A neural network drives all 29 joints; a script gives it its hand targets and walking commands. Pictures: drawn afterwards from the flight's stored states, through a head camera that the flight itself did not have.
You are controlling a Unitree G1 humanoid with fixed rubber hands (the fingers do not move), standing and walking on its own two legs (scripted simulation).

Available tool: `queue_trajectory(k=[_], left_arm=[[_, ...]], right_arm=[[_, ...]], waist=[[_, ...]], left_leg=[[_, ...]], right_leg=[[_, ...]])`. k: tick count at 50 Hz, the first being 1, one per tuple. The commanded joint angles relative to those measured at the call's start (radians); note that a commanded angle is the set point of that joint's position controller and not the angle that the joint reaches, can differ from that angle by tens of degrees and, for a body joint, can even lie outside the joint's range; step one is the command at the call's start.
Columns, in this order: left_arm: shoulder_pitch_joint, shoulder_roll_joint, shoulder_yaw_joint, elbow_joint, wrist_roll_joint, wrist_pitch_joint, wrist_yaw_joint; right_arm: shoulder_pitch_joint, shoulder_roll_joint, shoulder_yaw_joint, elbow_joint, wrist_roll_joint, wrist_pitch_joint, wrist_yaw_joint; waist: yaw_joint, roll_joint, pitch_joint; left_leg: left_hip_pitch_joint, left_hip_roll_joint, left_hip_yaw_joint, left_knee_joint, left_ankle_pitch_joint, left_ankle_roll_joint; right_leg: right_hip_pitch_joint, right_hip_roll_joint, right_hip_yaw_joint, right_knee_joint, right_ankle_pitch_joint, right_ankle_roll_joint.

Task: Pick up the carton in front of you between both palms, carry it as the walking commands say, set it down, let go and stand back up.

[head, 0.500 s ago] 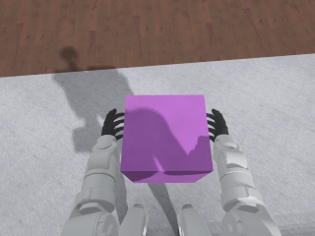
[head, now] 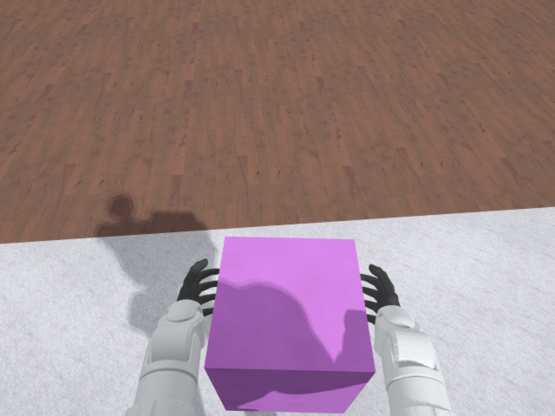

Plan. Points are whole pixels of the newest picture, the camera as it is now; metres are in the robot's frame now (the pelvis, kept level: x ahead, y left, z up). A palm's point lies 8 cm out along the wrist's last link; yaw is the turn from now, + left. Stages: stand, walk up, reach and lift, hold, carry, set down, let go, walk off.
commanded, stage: reach and lift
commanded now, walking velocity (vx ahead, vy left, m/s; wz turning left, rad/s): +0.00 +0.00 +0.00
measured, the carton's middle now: (287, 329) +0.30 +0.00 -0.06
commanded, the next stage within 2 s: hold in 1.02 s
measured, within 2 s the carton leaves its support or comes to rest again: neither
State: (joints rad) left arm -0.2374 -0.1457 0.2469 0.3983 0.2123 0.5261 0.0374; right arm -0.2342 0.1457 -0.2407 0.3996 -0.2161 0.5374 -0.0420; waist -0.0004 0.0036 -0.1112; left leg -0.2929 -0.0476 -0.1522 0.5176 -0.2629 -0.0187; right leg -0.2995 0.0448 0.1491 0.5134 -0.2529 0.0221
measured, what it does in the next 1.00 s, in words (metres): stands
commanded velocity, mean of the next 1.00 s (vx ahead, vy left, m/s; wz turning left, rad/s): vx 0.00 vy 0.00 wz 0.00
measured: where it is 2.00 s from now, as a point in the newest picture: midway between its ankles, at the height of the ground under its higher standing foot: outside the picture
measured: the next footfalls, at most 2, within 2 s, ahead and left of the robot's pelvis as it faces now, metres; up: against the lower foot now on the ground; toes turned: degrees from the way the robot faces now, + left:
none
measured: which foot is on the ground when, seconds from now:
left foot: down 0.00-1.00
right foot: down 0.00-1.00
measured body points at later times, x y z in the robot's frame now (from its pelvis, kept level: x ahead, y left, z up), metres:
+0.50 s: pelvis -0.02 +0.00 +0.00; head -0.04 +0.00 +0.45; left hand +0.30 +0.15 +0.02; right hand +0.30 -0.15 +0.02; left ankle +0.01 +0.13 -0.74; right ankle +0.01 -0.13 -0.74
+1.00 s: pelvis +0.00 +0.00 +0.01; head -0.03 +0.00 +0.46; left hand +0.30 +0.15 +0.03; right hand +0.30 -0.15 +0.03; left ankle +0.01 +0.13 -0.74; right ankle +0.01 -0.13 -0.74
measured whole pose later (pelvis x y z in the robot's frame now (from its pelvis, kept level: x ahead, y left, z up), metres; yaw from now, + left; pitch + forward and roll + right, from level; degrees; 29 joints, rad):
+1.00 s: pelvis +0.00 +0.00 +0.01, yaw +0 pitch -4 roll +0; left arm -0.25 -0.15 0.22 0.29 0.27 0.68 0.01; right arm -0.24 0.15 -0.21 0.29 -0.27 0.70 -0.02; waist 0.00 0.00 -0.02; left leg -0.09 -0.03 -0.14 0.38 -0.21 -0.02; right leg -0.10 0.04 0.14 0.38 -0.20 0.02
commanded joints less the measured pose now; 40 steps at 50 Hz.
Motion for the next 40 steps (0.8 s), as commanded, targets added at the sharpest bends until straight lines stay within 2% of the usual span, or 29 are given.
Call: queue_trajectory(k=[1,6,8,12,17,24,40], left_arm=[[-0.473,-0.999,-0.579,0.000,-0.184,0.037,-0.269],[-0.534,-0.986,-0.500,0.049,-0.149,0.061,-0.288],[-0.584,-1.001,-0.503,0.042,-0.155,0.055,-0.294],[-0.653,-1.022,-0.522,0.022,-0.167,0.049,-0.300],[-0.664,-1.020,-0.524,0.023,-0.169,0.051,-0.302],[-0.621,-0.996,-0.520,0.008,-0.161,0.067,-0.301],[-0.501,-0.974,-0.570,-0.111,-0.191,0.107,-0.289]], right_arm=[[-0.513,0.970,0.585,-0.042,0.197,0.021,0.274],[-0.574,0.961,0.504,0.009,0.163,0.044,0.293],[-0.626,0.977,0.509,0.002,0.169,0.038,0.300],[-0.693,1.005,0.528,-0.015,0.181,0.033,0.306],[-0.698,1.012,0.532,-0.009,0.184,0.037,0.305],[-0.652,0.995,0.529,-0.025,0.180,0.053,0.299],[-0.536,0.968,0.579,-0.148,0.212,0.093,0.287]], waist=[[0.000,0.000,-0.172],[0.001,0.003,-0.073],[0.001,0.003,-0.095],[0.001,0.002,-0.162],[0.002,-0.004,-0.186],[0.003,-0.006,-0.183],[0.004,-0.003,-0.187]], left_leg=[[0.140,-0.050,0.074,-0.110,0.227,-0.001],[0.117,-0.044,0.084,-0.134,0.070,0.006],[0.120,-0.042,0.087,-0.128,0.053,0.009],[0.141,-0.043,0.089,-0.116,0.068,0.011],[0.153,-0.045,0.093,-0.117,0.073,0.012],[0.180,-0.050,0.095,-0.134,0.141,0.007],[0.250,-0.058,0.084,-0.163,0.302,-0.002]], right_leg=[[0.155,0.055,-0.078,-0.101,0.210,-0.005],[0.123,0.049,-0.089,-0.124,0.053,-0.012],[0.127,0.048,-0.093,-0.118,0.035,-0.015],[0.150,0.049,-0.096,-0.106,0.053,-0.014],[0.170,0.049,-0.096,-0.109,0.060,-0.010],[0.203,0.052,-0.091,-0.129,0.134,-0.005],[0.272,0.061,-0.081,-0.157,0.298,0.004]])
